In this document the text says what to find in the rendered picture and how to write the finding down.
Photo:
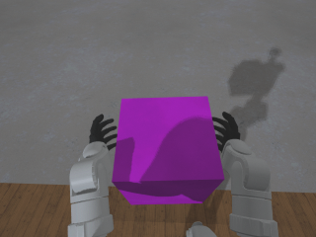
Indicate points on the carton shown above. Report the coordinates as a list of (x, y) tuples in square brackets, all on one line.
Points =
[(166, 151)]

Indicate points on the robot right thigh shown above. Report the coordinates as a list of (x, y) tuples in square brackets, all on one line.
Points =
[(200, 231)]

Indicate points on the right robot hand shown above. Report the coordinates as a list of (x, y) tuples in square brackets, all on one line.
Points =
[(230, 131)]

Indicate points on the right robot shin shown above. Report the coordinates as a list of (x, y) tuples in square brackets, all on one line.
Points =
[(197, 223)]

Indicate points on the robot right forearm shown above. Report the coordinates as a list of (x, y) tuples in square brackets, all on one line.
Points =
[(252, 210)]

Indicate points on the robot left forearm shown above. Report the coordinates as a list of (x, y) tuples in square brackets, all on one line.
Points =
[(89, 191)]

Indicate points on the left robot hand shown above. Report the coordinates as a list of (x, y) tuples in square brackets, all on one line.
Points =
[(97, 134)]

